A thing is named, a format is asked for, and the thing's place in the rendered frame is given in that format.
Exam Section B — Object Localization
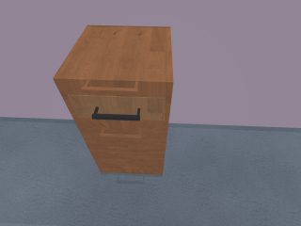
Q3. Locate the drawer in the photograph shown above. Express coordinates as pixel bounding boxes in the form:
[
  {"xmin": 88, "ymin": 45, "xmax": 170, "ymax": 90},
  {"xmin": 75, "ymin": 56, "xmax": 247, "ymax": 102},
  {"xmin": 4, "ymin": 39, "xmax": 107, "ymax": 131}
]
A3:
[{"xmin": 68, "ymin": 94, "xmax": 166, "ymax": 121}]

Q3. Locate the cabinet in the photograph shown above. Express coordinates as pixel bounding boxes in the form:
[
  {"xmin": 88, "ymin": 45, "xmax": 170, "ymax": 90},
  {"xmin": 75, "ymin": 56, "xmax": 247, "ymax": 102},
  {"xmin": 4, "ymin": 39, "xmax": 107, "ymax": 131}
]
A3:
[{"xmin": 53, "ymin": 24, "xmax": 174, "ymax": 175}]

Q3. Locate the handle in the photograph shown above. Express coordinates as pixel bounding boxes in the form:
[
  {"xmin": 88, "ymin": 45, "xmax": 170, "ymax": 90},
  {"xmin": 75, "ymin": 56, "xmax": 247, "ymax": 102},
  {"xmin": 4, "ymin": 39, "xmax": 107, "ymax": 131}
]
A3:
[
  {"xmin": 99, "ymin": 134, "xmax": 142, "ymax": 140},
  {"xmin": 91, "ymin": 106, "xmax": 140, "ymax": 121},
  {"xmin": 81, "ymin": 87, "xmax": 138, "ymax": 95}
]

